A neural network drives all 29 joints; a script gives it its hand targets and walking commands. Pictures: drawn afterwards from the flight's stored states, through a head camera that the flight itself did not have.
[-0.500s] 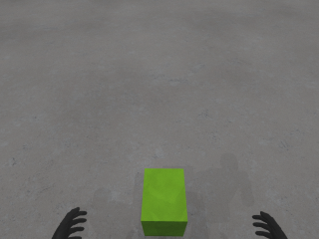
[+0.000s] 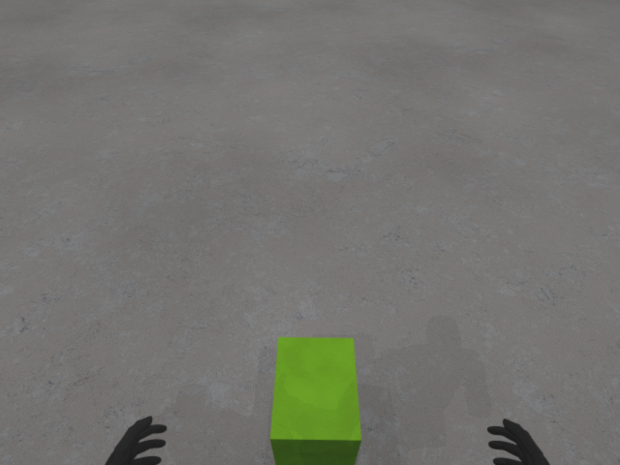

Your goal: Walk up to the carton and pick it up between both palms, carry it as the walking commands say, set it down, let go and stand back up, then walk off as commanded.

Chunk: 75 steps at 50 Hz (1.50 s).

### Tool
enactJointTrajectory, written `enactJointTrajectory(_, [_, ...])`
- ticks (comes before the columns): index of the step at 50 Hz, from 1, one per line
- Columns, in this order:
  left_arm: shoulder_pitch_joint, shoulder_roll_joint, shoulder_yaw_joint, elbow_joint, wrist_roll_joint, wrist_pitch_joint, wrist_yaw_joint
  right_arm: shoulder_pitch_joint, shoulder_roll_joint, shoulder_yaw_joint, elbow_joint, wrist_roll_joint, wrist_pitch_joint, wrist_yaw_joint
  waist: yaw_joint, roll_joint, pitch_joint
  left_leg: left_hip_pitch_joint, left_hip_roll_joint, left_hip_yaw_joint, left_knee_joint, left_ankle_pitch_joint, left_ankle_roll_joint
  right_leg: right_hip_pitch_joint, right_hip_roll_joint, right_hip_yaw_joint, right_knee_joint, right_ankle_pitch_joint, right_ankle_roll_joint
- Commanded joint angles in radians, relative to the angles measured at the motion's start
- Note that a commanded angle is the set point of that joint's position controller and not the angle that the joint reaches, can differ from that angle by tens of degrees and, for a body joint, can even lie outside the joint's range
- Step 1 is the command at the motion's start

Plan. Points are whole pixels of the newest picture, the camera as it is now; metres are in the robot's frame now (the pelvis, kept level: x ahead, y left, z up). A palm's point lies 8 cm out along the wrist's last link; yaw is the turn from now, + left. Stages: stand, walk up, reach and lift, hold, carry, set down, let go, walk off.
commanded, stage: stand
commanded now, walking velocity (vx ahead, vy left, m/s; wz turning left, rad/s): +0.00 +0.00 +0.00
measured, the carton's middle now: (315, 404) +0.44 -0.03 -0.62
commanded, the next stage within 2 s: walk off in 0.96 s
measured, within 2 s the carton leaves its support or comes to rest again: neither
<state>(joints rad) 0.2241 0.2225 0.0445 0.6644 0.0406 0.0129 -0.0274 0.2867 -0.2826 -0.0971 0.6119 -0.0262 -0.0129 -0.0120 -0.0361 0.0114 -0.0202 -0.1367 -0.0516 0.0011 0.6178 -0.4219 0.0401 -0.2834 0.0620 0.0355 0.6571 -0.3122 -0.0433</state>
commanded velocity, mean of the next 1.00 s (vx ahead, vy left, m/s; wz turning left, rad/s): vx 0.00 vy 0.00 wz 0.00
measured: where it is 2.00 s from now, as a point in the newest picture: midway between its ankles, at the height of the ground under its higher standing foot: outside the picture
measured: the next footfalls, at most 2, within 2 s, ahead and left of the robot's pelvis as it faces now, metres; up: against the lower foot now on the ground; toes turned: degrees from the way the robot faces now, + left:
left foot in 1.92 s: +0.34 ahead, +0.18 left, +0.00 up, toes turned +3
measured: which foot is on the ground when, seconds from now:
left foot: down 0.00-1.00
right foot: down 0.00-1.00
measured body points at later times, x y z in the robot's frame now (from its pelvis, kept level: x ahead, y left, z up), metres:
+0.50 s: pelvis -0.03 -0.01 +0.00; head -0.07 -0.02 +0.45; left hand +0.13 +0.24 -0.08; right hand +0.09 -0.30 -0.09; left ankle -0.05 +0.10 -0.72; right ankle +0.03 -0.09 -0.72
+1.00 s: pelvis -0.03 -0.01 +0.00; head -0.09 -0.02 +0.45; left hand +0.11 +0.24 -0.09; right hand +0.07 -0.30 -0.10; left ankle -0.05 +0.10 -0.72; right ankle +0.03 -0.09 -0.72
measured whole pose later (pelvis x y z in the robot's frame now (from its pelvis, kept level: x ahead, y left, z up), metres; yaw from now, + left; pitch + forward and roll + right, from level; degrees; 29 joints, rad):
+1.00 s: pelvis -0.03 -0.01 +0.00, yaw +0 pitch -6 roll +1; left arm 0.22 0.22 0.04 0.75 0.03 -0.01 -0.03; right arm 0.29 -0.30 -0.10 0.74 -0.03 -0.03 -0.01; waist -0.04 0.00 -0.02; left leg -0.14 -0.06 0.00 0.62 -0.37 0.03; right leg -0.28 0.05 0.03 0.65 -0.26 -0.05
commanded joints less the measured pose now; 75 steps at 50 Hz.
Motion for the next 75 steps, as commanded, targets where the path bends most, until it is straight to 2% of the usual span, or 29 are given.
enactJointTrajectory(1, [-0.077, 0.237, 0.067, -0.043, -0.007, -0.070, 0.027, -0.031, -0.188, -0.008, -0.018, -0.005, -0.056, -0.014, 0.030, -0.038, -0.084, -0.125, 0.131, -0.176, -0.160, 0.225, 0.013, 0.081, -0.160, 0.190, -0.179, 0.219, -0.044])
enactJointTrajectory(16, [-0.096, 0.249, 0.064, -0.017, -0.010, -0.082, 0.026, -0.033, -0.198, -0.008, 0.029, -0.005, -0.063, -0.006, 0.030, -0.059, 0.002, -0.152, 0.124, -0.183, -0.185, 0.129, 0.024, 0.034, -0.165, 0.208, -0.228, 0.092, -0.046])
enactJointTrajectory(43, [-0.116, 0.264, 0.059, 0.035, -0.014, -0.083, 0.027, -0.047, -0.215, -0.002, 0.103, 0.003, -0.065, -0.001, 0.036, -0.063, 0.109, -0.178, 0.124, -0.181, -0.213, 0.104, 0.032, -0.006, -0.165, 0.216, -0.279, -0.004, -0.040])
enactJointTrajectory(57, [-0.128, 0.266, 0.059, 0.050, -0.016, -0.080, 0.027, -0.054, -0.222, 0.000, 0.123, 0.006, -0.067, -0.002, 0.039, -0.063, 0.145, -0.192, 0.128, -0.183, -0.226, 0.110, 0.037, -0.009, -0.163, 0.214, -0.285, -0.008, -0.037])
enactJointTrajectory(58, [-0.059, 0.116, 0.014, 0.074, -0.023, -0.045, 0.022, 0.000, -0.071, 0.044, 0.133, 0.014, -0.032, 0.007, 0.040, -0.086, 0.094, -0.181, 0.122, -0.166, -0.240, -0.042, 0.023, -0.024, -0.154, 0.210, -0.304, -0.191, -0.018])
enactJointTrajectory(59, [0.010, 0.114, 0.019, 0.067, -0.019, -0.015, 0.011, 0.050, -0.044, 0.050, 0.134, 0.004, -0.007, 0.017, 0.044, -0.080, 0.133, -0.213, 0.102, -0.161, -0.205, -0.312, 0.028, -0.103, -0.119, 0.201, -0.303, -0.465, -0.022])
enactJointTrajectory(60, [0.026, 0.146, 0.027, 0.057, -0.016, 0.002, 0.005, 0.066, -0.083, 0.033, 0.124, -0.005, 0.008, 0.022, 0.030, -0.056, 0.220, -0.268, 0.120, -0.202, -0.225, -0.505, 0.048, -0.208, -0.127, 0.211, -0.317, -0.609, -0.022])
enactJointTrajectory(61, [-0.041, 0.147, 0.024, 0.027, -0.024, 0.007, 0.000, 0.057, -0.108, 0.021, 0.108, -0.005, 0.013, 0.026, 0.001, -0.019, 0.284, -0.269, 0.139, -0.236, -0.280, -0.545, 0.056, -0.297, -0.116, 0.179, -0.298, -0.567, -0.009])
enactJointTrajectory(62, [-0.098, 0.134, 0.024, 0.001, -0.028, 0.002, -0.005, 0.078, -0.138, 0.008, 0.108, -0.007, 0.006, 0.028, -0.033, 0.048, 0.276, -0.193, 0.195, -0.304, -0.336, -0.534, 0.077, -0.353, -0.093, 0.115, -0.212, -0.416, 0.012])
enactJointTrajectory(63, [-0.141, 0.107, 0.023, -0.023, -0.024, -0.012, -0.009, 0.126, -0.180, -0.011, 0.123, -0.008, -0.007, 0.024, -0.059, 0.147, 0.202, -0.087, 0.303, -0.409, -0.419, -0.510, 0.112, -0.352, -0.061, -0.006, -0.041, -0.152, 0.050])
enactJointTrajectory(64, [-0.168, 0.104, 0.025, -0.038, -0.011, -0.029, -0.010, 0.126, -0.199, -0.027, 0.128, -0.008, -0.019, 0.018, -0.066, 0.176, 0.147, -0.020, 0.391, -0.467, -0.452, -0.419, 0.124, -0.329, -0.091, -0.057, 0.066, 0.005, 0.066])
enactJointTrajectory(65, [-0.165, 0.125, 0.031, -0.041, -0.005, -0.040, -0.012, 0.101, -0.194, -0.032, 0.122, -0.007, -0.026, 0.013, -0.056, 0.130, 0.079, 0.025, 0.401, -0.468, -0.453, -0.346, 0.122, -0.287, -0.107, -0.040, 0.080, -0.007, 0.071])
enactJointTrajectory(66, [-0.175, 0.128, 0.034, -0.041, -0.004, -0.044, -0.016, 0.063, -0.173, -0.025, 0.106, -0.005, -0.032, 0.012, -0.043, 0.089, 0.056, -0.004, 0.389, -0.441, -0.464, -0.308, 0.112, -0.239, -0.100, -0.043, 0.089, -0.026, 0.079])
enactJointTrajectory(68, [-0.168, 0.098, 0.027, -0.039, -0.013, -0.042, -0.025, -0.015, -0.157, -0.017, 0.080, -0.002, -0.038, 0.013, -0.002, 0.067, 0.091, -0.101, 0.346, -0.362, -0.449, -0.268, 0.101, -0.163, -0.082, -0.074, 0.021, -0.055, 0.071])
enactJointTrajectory(70, [-0.103, 0.072, 0.018, -0.017, -0.025, -0.042, -0.027, -0.062, -0.156, -0.018, 0.058, 0.006, -0.035, 0.021, 0.045, 0.072, 0.085, -0.236, 0.277, -0.255, -0.399, -0.305, 0.073, 0.019, -0.062, -0.115, -0.111, -0.034, 0.063])
enactJointTrajectory(71, [-0.007, 0.085, 0.022, 0.004, -0.022, -0.052, -0.018, -0.067, -0.149, -0.018, 0.055, 0.001, -0.034, 0.027, 0.086, 0.069, 0.060, -0.307, 0.244, -0.209, -0.292, -0.276, 0.061, 0.152, -0.059, -0.100, -0.152, -0.055, 0.049])
enactJointTrajectory(72, [0.119, 0.139, 0.040, 0.038, -0.010, -0.065, -0.006, -0.085, -0.107, -0.011, 0.041, 0.005, -0.040, 0.032, 0.138, -0.041, 0.013, -0.441, 0.171, -0.131, -0.095, -0.197, 0.028, 0.310, -0.142, 0.068, -0.203, -0.179, 0.012])
enactJointTrajectory(73, [0.286, 0.240, 0.075, 0.088, 0.001, -0.077, 0.004, -0.134, -0.034, 0.000, 0.007, 0.007, -0.052, 0.037, 0.200, -0.328, 0.004, -0.628, 0.055, 0.008, 0.304, -0.081, -0.024, 0.423, -0.333, 0.473, -0.398, -0.463, -0.064])
enactJointTrajectory(74, [0.365, 0.268, 0.082, 0.110, -0.014, -0.078, 0.007, -0.192, -0.043, 0.006, -0.023, 0.004, -0.065, 0.036, 0.234, -0.380, 0.032, -0.823, 0.027, -0.038, 0.432, -0.098, -0.024, 0.533, -0.396, 0.684, -0.436, -0.430, -0.123])
enactJointTrajectory(75, [0.349, 0.233, 0.078, 0.110, -0.017, -0.086, 0.007, -0.209, -0.045, 0.007, -0.026, -0.006, -0.075, 0.037, 0.209, -0.257, 0.030, -0.856, 0.055, -0.075, 0.520, -0.073, -0.013, 0.508, -0.396, 0.689, -0.412, -0.325, -0.147])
